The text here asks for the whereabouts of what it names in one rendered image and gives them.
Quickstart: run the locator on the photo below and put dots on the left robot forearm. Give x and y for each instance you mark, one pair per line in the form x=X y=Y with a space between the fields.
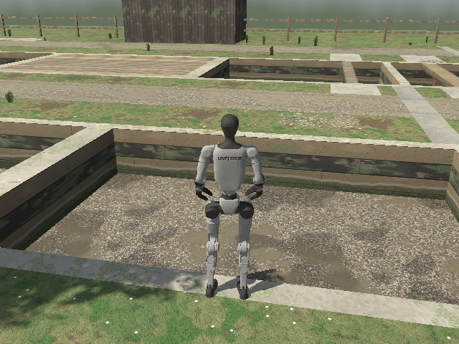
x=198 y=186

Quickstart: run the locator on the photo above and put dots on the robot left upper arm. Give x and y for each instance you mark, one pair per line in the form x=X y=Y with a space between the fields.
x=207 y=152

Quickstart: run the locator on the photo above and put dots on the right robot hand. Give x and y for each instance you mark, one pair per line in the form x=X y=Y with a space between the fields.
x=251 y=190

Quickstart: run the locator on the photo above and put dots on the left robot hand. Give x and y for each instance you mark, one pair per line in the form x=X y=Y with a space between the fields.
x=199 y=193

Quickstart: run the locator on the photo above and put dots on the robot thigh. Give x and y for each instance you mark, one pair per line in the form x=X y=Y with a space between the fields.
x=245 y=223
x=212 y=217

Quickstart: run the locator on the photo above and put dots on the robot right upper arm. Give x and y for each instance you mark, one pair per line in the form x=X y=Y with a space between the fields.
x=252 y=152

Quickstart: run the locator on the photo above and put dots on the left robot thigh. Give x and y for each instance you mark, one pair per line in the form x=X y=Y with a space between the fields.
x=212 y=217

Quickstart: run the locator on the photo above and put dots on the right robot thigh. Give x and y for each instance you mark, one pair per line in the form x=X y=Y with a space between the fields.
x=245 y=223

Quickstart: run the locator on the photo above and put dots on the right robot forearm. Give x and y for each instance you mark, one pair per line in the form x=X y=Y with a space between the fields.
x=258 y=187

